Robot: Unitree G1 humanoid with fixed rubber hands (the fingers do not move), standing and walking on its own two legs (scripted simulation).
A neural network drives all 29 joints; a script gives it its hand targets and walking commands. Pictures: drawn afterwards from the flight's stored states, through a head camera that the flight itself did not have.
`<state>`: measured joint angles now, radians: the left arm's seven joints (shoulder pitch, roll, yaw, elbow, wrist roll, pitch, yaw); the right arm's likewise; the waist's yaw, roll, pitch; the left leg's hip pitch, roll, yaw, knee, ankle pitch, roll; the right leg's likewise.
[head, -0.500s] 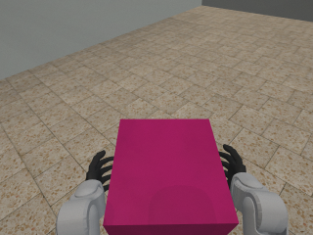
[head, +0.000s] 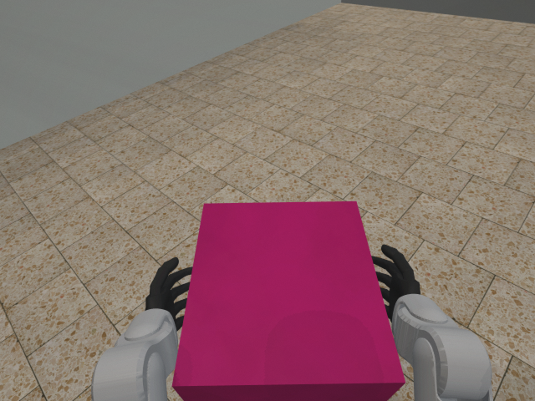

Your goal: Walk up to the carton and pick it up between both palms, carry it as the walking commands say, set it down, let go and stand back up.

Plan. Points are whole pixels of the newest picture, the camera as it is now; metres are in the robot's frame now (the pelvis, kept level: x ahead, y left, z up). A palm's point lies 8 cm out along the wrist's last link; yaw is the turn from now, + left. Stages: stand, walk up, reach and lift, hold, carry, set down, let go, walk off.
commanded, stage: carry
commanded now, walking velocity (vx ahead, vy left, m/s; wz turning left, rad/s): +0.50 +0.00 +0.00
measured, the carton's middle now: (281, 322) +0.27 +0.00 +0.01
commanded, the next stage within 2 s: none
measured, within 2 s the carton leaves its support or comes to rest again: neither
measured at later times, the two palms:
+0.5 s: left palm (237, 157) +0.51 +0.06 +0.14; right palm (402, 149) +0.55 -0.24 +0.11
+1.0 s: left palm (295, 85) +0.82 -0.06 +0.13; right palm (415, 81) +0.85 -0.36 +0.10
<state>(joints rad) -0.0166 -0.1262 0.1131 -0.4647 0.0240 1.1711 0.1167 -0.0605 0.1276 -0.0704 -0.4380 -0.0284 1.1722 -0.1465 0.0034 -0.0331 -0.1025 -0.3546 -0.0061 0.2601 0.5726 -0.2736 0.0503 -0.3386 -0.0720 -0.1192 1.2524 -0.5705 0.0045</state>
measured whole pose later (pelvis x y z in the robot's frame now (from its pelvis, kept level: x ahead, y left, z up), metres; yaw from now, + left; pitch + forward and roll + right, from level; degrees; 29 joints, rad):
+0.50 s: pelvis +0.28 -0.10 +0.03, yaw +4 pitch +5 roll +9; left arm 0.00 -0.13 0.12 -0.53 0.02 1.14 0.11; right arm -0.06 0.13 -0.05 -0.49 -0.03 1.14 -0.15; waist 0.00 -0.02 -0.07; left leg -0.44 0.01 0.33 0.61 -0.33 -0.03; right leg 0.02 -0.02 -0.15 0.31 -0.33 0.16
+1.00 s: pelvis +0.59 -0.22 +0.03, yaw +3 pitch +5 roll +8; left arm 0.03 -0.13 0.12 -0.52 -0.02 1.13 0.12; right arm -0.03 0.13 -0.04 -0.50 -0.03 1.14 -0.15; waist 0.00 -0.01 -0.06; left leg -0.55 0.05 0.11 1.11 -0.37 -0.06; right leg -0.05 -0.05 -0.04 0.35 -0.38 -0.07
